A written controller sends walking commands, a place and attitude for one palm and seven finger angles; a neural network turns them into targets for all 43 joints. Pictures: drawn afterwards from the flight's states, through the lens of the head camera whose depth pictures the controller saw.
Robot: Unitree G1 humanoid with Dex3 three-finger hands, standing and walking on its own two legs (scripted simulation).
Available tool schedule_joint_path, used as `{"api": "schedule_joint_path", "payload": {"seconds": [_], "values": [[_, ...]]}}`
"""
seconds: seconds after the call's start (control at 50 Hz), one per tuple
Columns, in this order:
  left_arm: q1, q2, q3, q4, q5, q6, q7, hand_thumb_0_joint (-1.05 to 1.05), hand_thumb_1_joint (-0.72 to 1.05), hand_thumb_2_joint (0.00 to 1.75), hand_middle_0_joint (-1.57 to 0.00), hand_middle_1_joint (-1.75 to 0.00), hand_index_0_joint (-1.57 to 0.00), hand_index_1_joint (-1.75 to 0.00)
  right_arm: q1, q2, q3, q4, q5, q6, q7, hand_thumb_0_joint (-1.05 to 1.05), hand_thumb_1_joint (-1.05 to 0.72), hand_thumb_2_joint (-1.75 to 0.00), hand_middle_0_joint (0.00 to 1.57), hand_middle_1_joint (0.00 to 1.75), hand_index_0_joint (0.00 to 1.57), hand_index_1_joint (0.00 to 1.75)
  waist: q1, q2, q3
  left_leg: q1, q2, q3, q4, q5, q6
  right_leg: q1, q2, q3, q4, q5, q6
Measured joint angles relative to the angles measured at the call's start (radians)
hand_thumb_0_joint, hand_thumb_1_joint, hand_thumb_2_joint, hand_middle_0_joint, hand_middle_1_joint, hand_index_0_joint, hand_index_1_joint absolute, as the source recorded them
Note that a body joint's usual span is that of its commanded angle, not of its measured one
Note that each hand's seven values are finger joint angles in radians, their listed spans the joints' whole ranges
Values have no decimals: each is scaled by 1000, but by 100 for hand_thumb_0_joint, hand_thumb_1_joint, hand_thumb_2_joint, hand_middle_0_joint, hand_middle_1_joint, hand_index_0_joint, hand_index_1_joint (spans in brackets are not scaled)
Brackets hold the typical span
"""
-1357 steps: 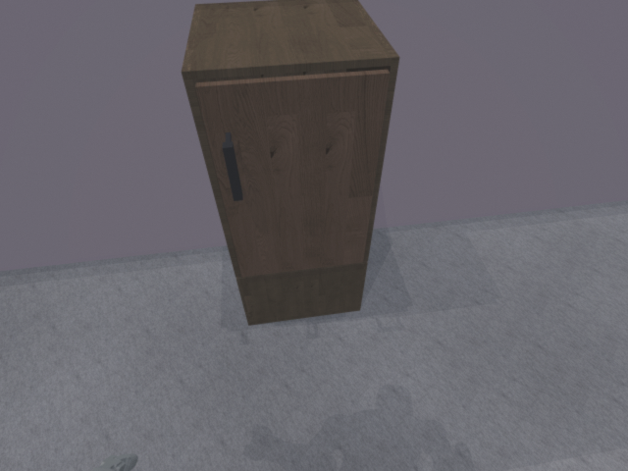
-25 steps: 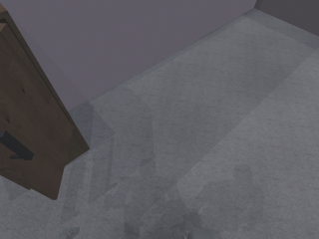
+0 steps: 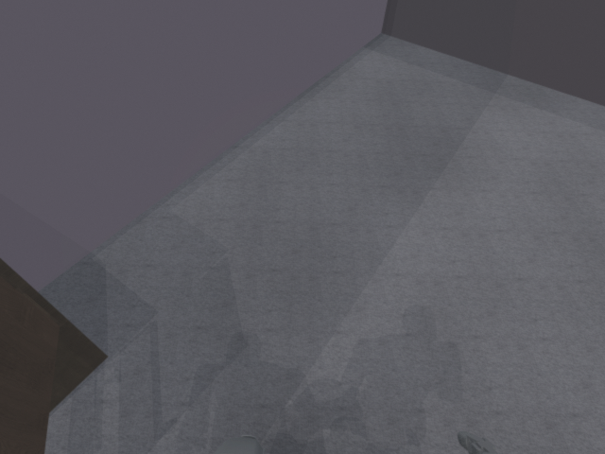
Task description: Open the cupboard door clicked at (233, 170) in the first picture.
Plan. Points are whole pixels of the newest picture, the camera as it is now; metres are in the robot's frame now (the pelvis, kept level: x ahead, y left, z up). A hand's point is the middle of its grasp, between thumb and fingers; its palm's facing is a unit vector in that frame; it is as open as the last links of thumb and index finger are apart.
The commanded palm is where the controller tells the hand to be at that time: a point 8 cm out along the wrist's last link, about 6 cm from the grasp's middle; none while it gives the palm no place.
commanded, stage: walk to a spot facing it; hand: left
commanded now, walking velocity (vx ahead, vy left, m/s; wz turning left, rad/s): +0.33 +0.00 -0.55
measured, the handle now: out of the picture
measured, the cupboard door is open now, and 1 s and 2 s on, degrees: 52 52 52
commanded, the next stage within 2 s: turn to face it in 1.32 s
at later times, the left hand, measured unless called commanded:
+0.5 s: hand (263, 308) +0.38 +0.11 -0.16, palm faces -0.38 -0.91 -0.16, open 7.4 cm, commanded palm none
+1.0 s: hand (305, 292) +0.42 +0.04 -0.16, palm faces -0.31 -0.92 -0.23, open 7.3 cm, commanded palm none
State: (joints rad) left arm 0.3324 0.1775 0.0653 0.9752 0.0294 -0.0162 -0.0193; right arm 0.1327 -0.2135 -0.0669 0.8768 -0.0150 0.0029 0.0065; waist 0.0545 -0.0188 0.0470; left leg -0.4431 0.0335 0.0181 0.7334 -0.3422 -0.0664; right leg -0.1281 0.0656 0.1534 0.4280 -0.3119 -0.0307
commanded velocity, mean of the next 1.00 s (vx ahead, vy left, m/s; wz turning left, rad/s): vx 0.36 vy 0.00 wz -0.27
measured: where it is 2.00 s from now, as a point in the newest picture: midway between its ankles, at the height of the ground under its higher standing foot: (396, 312)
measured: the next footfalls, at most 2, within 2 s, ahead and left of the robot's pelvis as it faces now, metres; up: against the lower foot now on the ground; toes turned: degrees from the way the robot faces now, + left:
left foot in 0.04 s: +0.11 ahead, +0.12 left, +0.00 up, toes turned +0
right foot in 0.58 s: +0.31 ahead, -0.14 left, +0.00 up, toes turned -26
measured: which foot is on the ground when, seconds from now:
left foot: up 0.00-0.02, down 0.04-0.58, up 0.60-1.00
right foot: down 0.00-0.04, up 0.06-0.56, down 0.58-1.00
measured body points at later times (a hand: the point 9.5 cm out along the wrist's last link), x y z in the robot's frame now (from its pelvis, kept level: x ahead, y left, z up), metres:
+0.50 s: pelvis +0.18 +0.00 -0.01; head +0.23 -0.02 +0.44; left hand +0.40 +0.16 -0.15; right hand -0.01 -0.17 -0.14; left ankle +0.08 +0.12 -0.74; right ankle +0.26 -0.14 -0.70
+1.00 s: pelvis +0.38 -0.14 +0.00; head +0.39 -0.16 +0.45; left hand +0.44 +0.09 -0.15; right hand +0.40 -0.40 -0.15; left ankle +0.55 -0.05 -0.68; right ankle +0.27 -0.13 -0.74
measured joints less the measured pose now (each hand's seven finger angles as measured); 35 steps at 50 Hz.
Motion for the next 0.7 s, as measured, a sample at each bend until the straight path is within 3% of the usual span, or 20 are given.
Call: {"api": "schedule_joint_path", "payload": {"seconds": [0.04,0.06,0.1,0.16,0.26,0.4,0.48,0.54,0.58,0.6,0.64,0.66,0.7], "values": [[28,9,9,10,-3,7,0,1,90,89,-20,-30,-21,-30,-4,5,12,-18,1,-25,-4,1,-91,-90,20,30,19,30,5,-10,-9,69,-10,5,-147,31,9,-8,5,25,62,-52,13],[35,12,13,17,-7,12,-2,1,90,89,-20,-30,-20,-30,-6,5,17,-26,-4,-43,-9,1,-90,-90,20,30,19,30,0,-7,-12,77,-7,11,-164,90,35,-40,12,19,152,-96,7],[25,25,18,39,-8,27,-6,1,91,89,-20,-30,-20,-30,-1,17,30,-36,-14,-58,-17,1,-90,-90,20,30,20,30,-5,-15,-3,90,2,46,-116,80,83,-141,1,-32,422,-164,3],[-8,51,31,42,8,32,-20,1,91,89,-20,-30,-20,-30,52,41,44,-34,-20,-62,-23,1,-90,-90,21,30,20,30,-17,-26,-1,162,15,87,-173,52,97,-298,-42,-117,712,-76,11],[-85,72,38,-5,8,28,-29,1,91,89,-19,-30,-20,-30,160,57,51,35,-10,-68,-40,0,-91,-90,21,30,20,30,-23,-24,11,281,26,154,-306,65,91,-487,-101,-159,835,85,32],[-201,55,24,-29,6,41,-32,1,91,90,-19,-30,-19,-30,312,49,54,131,-15,-64,-43,1,-92,-90,20,30,20,30,-73,-11,27,409,26,244,-369,2,74,-578,-132,-195,698,180,30],[-284,31,2,-37,2,42,-37,1,91,90,-19,-30,-19,-30,383,52,60,174,-22,-60,-44,1,-91,-90,20,30,19,30,-115,2,51,477,31,280,-383,-46,46,-519,-125,-249,463,168,1],[-328,13,-12,-56,-3,27,-37,1,91,90,-19,-30,-19,-30,424,57,65,209,-23,-49,-39,1,-91,-90,20,30,19,30,-135,22,65,511,61,299,-334,-110,14,-427,-86,-284,318,102,-39],[-331,11,-19,-70,-2,-2,-35,1,91,90,-19,-30,-20,-30,449,69,68,233,-15,-36,-30,1,-91,-90,20,30,19,30,-130,12,60,481,91,298,-167,-155,4,-324,-66,-293,225,95,-76],[-327,8,-17,-75,-3,-19,-28,1,91,89,-19,-30,-20,-30,441,75,67,243,-6,-25,-25,1,-91,-90,20,30,20,30,-119,8,61,419,103,260,14,-172,6,-320,-56,-287,250,71,-90],[-305,4,-18,-71,-16,-35,-10,1,91,89,-19,-30,-20,-30,390,78,59,247,4,-5,-18,1,-91,-90,21,30,20,30,-119,4,74,266,88,136,371,-163,21,-287,-39,-280,277,18,-100],[-287,1,-20,-62,-20,-35,-2,1,91,89,-19,-30,-20,-30,359,78,52,240,5,-1,-17,1,-91,-90,21,30,20,30,-122,4,74,196,83,96,475,-121,26,-255,-30,-279,254,10,-99],[-240,-7,-24,-34,-23,-33,10,0,91,89,-20,-30,-20,-30,292,76,41,214,2,-4,-19,1,-91,-90,21,30,20,30,-120,5,63,76,89,57,539,-43,28,-189,-12,-267,175,27,-90]]}}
